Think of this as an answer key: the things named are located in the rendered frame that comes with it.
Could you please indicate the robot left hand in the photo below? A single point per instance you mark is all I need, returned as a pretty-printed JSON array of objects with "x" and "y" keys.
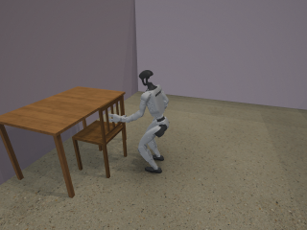
[{"x": 115, "y": 117}]

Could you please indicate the right robot upper arm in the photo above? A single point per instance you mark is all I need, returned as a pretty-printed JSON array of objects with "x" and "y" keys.
[{"x": 164, "y": 97}]

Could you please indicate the table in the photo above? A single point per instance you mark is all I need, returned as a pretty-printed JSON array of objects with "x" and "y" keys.
[{"x": 54, "y": 115}]

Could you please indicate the chair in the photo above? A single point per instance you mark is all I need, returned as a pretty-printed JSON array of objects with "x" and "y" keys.
[{"x": 101, "y": 133}]

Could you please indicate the left robot forearm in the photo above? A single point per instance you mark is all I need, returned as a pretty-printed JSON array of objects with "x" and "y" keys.
[{"x": 130, "y": 118}]

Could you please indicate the left robot thigh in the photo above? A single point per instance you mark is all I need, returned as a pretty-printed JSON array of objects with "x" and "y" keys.
[{"x": 150, "y": 134}]

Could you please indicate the left robot upper arm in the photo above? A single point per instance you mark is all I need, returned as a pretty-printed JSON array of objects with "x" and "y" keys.
[{"x": 145, "y": 97}]

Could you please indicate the robot right foot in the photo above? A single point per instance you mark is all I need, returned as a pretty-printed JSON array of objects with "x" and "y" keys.
[{"x": 160, "y": 158}]

